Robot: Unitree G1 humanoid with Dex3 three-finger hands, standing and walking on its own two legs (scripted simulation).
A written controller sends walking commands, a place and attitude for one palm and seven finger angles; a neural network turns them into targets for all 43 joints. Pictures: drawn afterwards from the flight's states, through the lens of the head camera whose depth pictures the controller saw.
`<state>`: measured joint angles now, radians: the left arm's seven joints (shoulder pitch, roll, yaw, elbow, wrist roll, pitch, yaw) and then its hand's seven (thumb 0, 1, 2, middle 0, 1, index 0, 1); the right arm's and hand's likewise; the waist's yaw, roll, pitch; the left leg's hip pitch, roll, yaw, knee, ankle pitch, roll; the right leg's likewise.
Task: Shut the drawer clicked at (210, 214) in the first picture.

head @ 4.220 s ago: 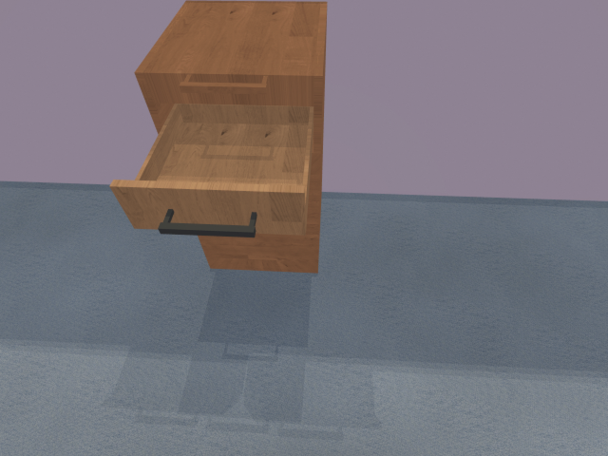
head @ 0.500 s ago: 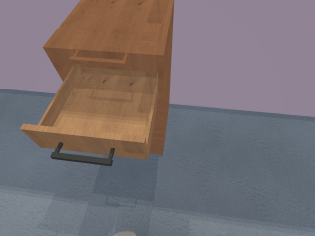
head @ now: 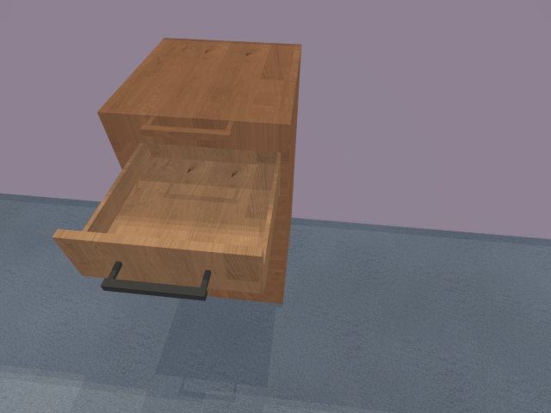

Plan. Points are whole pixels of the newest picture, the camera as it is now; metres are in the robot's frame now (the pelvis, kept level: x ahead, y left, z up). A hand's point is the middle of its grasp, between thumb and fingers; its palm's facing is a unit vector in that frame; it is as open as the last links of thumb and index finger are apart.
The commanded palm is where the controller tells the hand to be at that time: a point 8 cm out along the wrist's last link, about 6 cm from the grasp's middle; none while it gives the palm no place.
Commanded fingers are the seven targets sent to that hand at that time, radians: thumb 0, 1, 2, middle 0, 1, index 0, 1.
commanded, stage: come to a stop and stand still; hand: left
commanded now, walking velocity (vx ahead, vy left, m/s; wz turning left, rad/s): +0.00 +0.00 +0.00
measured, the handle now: (158, 280) +0.36 +0.25 -0.08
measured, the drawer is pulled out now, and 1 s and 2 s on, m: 0.29 0.29 0.29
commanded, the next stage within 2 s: look again from close up in 0.40 s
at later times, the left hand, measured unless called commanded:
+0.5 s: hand out of the picture -0.04 +0.18 -0.16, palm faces -0.02 -0.98 -0.20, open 7.4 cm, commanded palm none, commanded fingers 0.00 0.90 0.90 -0.20 -0.30 -0.20 -0.30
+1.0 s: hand out of the picture -0.03 +0.17 -0.16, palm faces -0.01 -0.98 -0.18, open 7.4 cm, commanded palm none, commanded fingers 0.00 0.90 0.90 -0.20 -0.30 -0.20 -0.30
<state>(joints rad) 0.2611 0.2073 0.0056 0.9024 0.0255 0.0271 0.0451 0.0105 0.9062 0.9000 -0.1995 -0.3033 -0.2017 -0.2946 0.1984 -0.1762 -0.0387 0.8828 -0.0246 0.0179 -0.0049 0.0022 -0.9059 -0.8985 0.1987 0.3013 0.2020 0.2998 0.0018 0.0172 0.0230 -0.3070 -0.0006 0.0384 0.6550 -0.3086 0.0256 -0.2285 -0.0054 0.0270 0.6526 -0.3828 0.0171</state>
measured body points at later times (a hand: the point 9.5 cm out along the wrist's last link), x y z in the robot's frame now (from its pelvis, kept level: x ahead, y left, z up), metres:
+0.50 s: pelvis -0.03 +0.01 +0.01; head -0.02 +0.01 +0.46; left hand -0.04 +0.23 -0.14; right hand -0.04 -0.23 -0.14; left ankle +0.03 +0.10 -0.72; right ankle -0.02 -0.13 -0.72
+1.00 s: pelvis -0.02 +0.01 +0.02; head -0.01 +0.01 +0.47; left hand -0.03 +0.22 -0.14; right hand -0.02 -0.22 -0.14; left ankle +0.03 +0.10 -0.72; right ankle -0.02 -0.13 -0.72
